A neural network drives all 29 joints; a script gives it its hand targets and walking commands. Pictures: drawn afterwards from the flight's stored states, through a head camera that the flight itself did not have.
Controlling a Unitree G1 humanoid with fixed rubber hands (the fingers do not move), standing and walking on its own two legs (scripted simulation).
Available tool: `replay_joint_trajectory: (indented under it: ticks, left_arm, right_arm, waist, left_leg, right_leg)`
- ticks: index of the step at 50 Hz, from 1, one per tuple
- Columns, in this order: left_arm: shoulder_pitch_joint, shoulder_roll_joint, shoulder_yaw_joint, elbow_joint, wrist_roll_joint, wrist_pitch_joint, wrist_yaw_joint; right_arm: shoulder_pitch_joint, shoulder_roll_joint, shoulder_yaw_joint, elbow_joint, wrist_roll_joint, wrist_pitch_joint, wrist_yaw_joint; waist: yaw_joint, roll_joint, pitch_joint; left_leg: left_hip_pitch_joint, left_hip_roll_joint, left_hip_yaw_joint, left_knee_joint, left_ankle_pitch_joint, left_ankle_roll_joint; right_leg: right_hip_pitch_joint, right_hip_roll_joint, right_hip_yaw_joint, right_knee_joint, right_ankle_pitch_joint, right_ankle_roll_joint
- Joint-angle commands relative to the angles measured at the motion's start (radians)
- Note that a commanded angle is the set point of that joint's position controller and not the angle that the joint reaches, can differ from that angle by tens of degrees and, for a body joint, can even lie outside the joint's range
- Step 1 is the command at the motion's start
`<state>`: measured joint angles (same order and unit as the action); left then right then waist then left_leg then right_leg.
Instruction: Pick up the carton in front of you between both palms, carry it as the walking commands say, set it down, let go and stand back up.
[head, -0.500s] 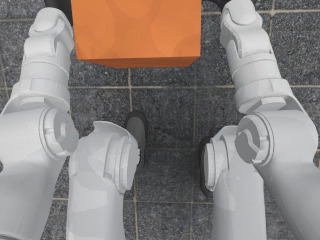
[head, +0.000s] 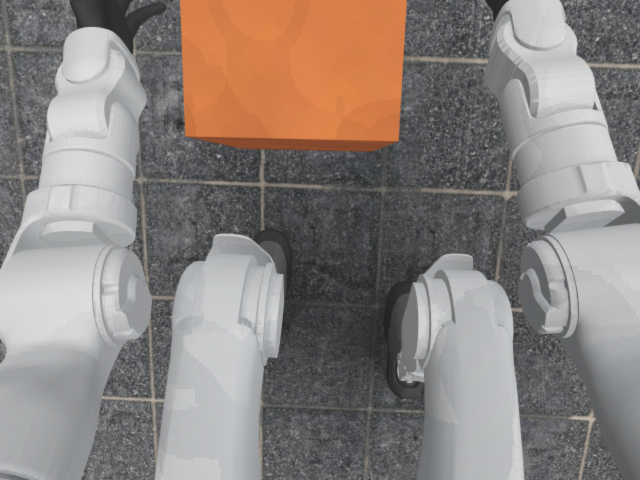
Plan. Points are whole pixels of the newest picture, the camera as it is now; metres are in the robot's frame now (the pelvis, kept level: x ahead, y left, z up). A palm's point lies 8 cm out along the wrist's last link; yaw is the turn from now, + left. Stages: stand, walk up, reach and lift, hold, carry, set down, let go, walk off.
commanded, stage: set down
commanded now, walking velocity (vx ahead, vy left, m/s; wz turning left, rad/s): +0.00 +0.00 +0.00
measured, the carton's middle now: (301, 64) +0.53 +0.10 -0.27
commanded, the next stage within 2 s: let go in 0.82 s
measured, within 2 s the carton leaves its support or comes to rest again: neither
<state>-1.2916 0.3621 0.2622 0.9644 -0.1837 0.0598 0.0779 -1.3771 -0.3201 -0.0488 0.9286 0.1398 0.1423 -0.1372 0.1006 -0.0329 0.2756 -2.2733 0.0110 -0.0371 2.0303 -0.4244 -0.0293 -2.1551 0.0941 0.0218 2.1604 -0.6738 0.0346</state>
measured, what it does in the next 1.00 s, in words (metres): rises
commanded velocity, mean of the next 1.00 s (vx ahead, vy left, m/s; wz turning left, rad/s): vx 0.00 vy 0.00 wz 0.00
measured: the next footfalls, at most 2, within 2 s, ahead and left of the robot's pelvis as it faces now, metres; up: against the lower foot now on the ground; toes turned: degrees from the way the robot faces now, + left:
none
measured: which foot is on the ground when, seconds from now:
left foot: down 0.00-1.00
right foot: down 0.00-1.00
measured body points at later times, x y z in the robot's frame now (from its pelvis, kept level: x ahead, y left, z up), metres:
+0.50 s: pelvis +0.02 +0.01 +0.12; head +0.34 +0.03 +0.43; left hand +0.52 +0.28 +0.01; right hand +0.58 -0.11 +0.01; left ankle +0.15 +0.13 -0.36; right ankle +0.09 -0.12 -0.36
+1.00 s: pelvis +0.05 +0.02 +0.26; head +0.33 +0.04 +0.60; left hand +0.49 +0.28 +0.14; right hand +0.56 -0.12 +0.15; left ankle +0.15 +0.13 -0.36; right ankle +0.08 -0.12 -0.36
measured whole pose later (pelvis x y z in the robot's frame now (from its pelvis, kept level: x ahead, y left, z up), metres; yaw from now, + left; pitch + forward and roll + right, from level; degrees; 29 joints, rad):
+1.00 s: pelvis +0.05 +0.02 +0.26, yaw +0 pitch +44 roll -2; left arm -0.86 0.22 0.34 0.73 0.06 0.14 -0.04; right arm -0.95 -0.20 -0.25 0.80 -0.08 0.16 -0.05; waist 0.08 -0.03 -0.10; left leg -1.58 0.01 -0.03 1.07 -0.25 0.00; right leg -1.49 0.05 0.05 1.14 -0.41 0.04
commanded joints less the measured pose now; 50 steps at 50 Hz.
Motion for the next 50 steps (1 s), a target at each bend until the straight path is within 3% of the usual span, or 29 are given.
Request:
replay_joint_trajectory:
  ticks: [1, 6, 14, 24, 42, 46, 50]
  left_arm:
    - [-0.184, 0.111, 0.017, -0.14, 0.025, 0.023, -0.003]
    - [-0.13, 0.059, 0.04, -0.122, 0.073, 0.026, -0.012]
    - [-0.067, 0.067, 0.081, -0.195, 0.107, 0.042, -0.015]
    - [0.005, 0.051, 0.071, -0.326, 0.094, 0.1, -0.042]
    - [0.126, -0.019, 0.111, -0.284, 0.178, 0.068, -0.077]
    - [0.231, -0.026, 0.106, -0.299, 0.222, 0.06, -0.101]
    - [0.413, -0.018, 0.076, -0.363, 0.271, 0.057, -0.135]
  right_arm:
    - [-0.215, -0.107, -0.086, -0.102, -0.053, 0.006, -0.008]
    - [-0.162, -0.059, -0.121, -0.057, -0.08, -0.003, 0.017]
    - [-0.122, -0.05, -0.118, -0.119, -0.081, 0.004, 0.034]
    - [-0.061, -0.067, -0.139, -0.244, -0.1, 0.048, 0.054]
    - [0.072, -0.028, -0.193, -0.156, -0.157, 0.005, 0.114]
    - [0.19, 0.009, -0.205, -0.18, -0.203, 0.001, 0.1]
    - [0.38, 0.066, -0.21, -0.276, -0.249, 0.0, 0.069]
  waist:
    - [0.016, 0.022, -1.303]
    - [0.022, 0.025, -1.189]
    - [0.051, -0.013, -1.32]
    - [0.028, -0.025, -1.445]
    - [0.018, -0.013, -1.283]
    - [0.007, -0.012, -1.332]
    - [0.0, -0.001, -1.355]
  left_leg:
    - [0.928, -0.034, 0.117, -0.142, 0.277, -0.011]
    - [0.851, -0.04, 0.11, -0.226, 0.244, -0.014]
    - [0.966, -0.055, 0.115, -0.346, 0.308, -0.007]
    - [1.167, -0.069, 0.112, -0.514, 0.415, -0.004]
    - [1.38, -0.06, 0.085, -0.87, 0.471, -0.002]
    - [1.483, -0.06, 0.084, -0.938, 0.518, 0.002]
    - [1.62, -0.06, 0.075, -1.012, 0.577, 0.014]
  right_leg:
    - [0.34, 0.013, -0.104, -0.332, 0.179, -0.005]
    - [0.286, 0.015, -0.098, -0.399, 0.166, -0.003]
    - [0.384, 0.029, -0.103, -0.508, 0.218, 0.007]
    - [0.548, 0.034, -0.109, -0.68, 0.303, 0.009]
    - [0.752, 0.012, -0.073, -1.049, 0.391, 0.019]
    - [0.878, 0.012, -0.066, -1.127, 0.458, 0.026]
    - [1.011, 0.014, -0.059, -1.211, 0.529, 0.029]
